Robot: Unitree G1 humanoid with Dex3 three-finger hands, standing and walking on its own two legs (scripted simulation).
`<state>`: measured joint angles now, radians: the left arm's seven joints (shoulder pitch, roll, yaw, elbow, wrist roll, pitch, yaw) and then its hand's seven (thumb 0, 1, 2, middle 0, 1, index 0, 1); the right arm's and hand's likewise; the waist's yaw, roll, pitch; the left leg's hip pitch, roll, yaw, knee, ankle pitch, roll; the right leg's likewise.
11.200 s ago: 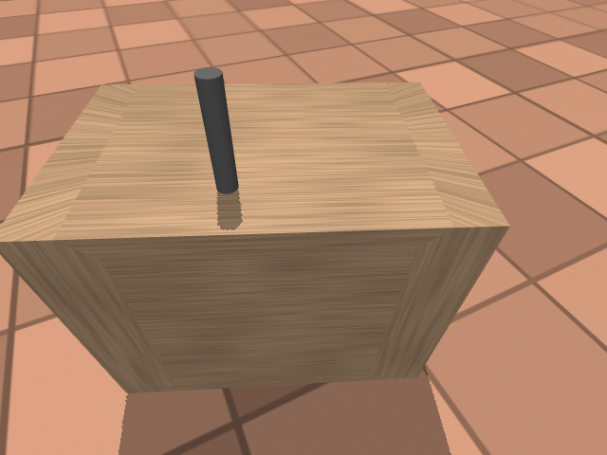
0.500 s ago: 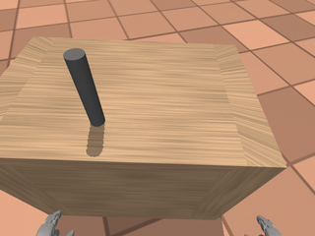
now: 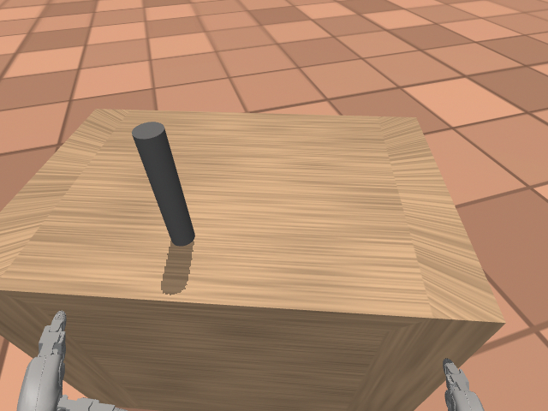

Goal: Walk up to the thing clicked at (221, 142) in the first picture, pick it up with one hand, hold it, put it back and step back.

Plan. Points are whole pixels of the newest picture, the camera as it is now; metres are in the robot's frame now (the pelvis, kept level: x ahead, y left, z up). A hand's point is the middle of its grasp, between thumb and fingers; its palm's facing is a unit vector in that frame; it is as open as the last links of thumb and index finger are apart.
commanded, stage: rise first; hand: left
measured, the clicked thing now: (168, 191) +0.46 +0.21 +0.09
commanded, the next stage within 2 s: go down in 1.18 s
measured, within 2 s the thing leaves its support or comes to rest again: neither
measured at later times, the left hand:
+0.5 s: hand (60, 370) +0.17 +0.26 +0.08, palm faces +0.35 -0.85 -0.40, open 17.5 cm
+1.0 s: hand (36, 356) +0.17 +0.27 +0.12, palm faces +0.37 -0.83 -0.41, open 17.6 cm
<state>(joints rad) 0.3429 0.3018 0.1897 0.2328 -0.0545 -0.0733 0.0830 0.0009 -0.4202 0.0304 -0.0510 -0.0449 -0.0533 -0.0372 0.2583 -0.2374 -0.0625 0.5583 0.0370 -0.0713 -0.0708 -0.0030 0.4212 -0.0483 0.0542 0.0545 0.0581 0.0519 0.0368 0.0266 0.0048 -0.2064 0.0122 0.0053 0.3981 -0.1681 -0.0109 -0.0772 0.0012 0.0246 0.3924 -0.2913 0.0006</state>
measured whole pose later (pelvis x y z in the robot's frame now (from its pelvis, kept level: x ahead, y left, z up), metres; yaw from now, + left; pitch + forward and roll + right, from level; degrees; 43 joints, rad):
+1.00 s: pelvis -0.02 +0.00 +0.00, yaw +1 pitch -5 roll +0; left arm 0.46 0.35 0.32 -0.20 -0.06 -0.27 0.03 -0.01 -0.58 0.04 -0.06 -0.05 -0.05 -0.05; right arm 0.25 -0.23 -0.14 0.63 0.03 -0.12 -0.04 -0.01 0.51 -0.04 0.05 0.05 0.06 0.05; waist 0.06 0.03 0.05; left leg -0.16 0.01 -0.01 0.38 -0.14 -0.01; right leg -0.03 0.00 0.01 0.39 -0.28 0.00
